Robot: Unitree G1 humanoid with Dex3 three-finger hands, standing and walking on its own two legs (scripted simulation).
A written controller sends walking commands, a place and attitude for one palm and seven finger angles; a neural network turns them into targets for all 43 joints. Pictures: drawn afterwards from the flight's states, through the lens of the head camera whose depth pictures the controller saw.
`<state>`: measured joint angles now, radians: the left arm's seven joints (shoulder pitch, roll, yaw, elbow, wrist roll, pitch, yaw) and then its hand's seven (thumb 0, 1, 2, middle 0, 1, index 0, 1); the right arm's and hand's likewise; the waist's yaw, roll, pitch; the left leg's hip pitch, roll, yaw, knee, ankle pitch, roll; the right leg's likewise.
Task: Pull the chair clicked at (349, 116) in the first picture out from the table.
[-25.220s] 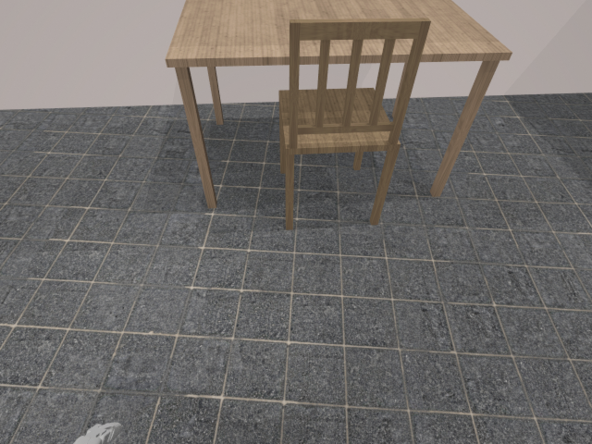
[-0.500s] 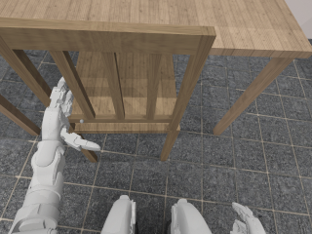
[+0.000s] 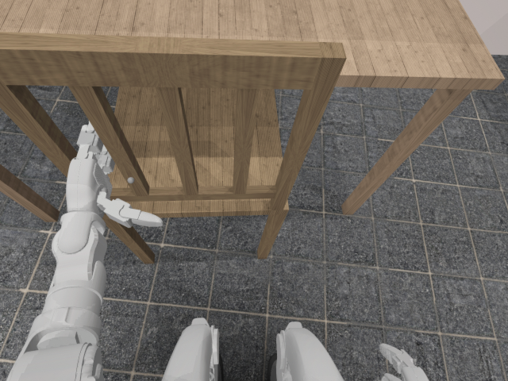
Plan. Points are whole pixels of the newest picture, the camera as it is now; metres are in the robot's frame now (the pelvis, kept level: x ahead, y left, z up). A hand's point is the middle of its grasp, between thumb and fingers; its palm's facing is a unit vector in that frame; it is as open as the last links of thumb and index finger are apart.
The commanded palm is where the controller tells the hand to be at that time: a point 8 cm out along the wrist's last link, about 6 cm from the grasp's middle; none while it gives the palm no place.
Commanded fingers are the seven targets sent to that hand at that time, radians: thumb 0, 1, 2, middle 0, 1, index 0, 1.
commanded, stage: push the fingers through the gap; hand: left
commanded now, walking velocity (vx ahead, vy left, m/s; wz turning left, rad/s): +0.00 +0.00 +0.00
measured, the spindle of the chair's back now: (182, 149) +0.47 +0.12 +0.02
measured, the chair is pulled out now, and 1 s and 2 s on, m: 0.00 0.00 0.03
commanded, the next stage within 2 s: hook a spindle and tug to test in 0.42 s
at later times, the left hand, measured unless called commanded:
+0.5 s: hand (131, 170) +0.43 +0.19 +0.02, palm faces +0.06 -1.00 -0.04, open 17.0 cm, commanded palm +0.40 +0.23 +0.02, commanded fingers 0.00 -0.50 0.30 -0.06 -0.08 -0.06 -0.08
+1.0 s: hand (133, 173) +0.43 +0.19 +0.02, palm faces +0.06 -1.00 -0.02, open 13.7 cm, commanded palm +0.40 +0.23 +0.02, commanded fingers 0.00 0.06 0.54 -0.50 -1.45 -0.50 -1.45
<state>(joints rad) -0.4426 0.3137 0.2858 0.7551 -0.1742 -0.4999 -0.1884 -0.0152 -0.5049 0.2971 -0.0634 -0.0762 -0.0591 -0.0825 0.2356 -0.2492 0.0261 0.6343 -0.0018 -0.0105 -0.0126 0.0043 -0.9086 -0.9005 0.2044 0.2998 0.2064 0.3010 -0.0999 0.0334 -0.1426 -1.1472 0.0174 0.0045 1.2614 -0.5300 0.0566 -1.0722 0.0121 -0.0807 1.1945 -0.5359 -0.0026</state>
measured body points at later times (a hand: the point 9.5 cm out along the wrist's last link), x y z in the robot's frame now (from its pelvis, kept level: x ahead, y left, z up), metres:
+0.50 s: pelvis +0.00 +0.00 +0.00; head +0.13 +0.03 +0.43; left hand +0.42 +0.24 +0.02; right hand +0.08 -0.26 -0.12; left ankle +0.03 +0.08 -0.63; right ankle +0.01 -0.13 -0.63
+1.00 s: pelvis +0.00 +0.00 +0.00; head +0.13 +0.02 +0.43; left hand +0.42 +0.24 +0.02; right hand +0.09 -0.26 -0.12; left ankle +0.03 +0.08 -0.63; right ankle +0.01 -0.13 -0.63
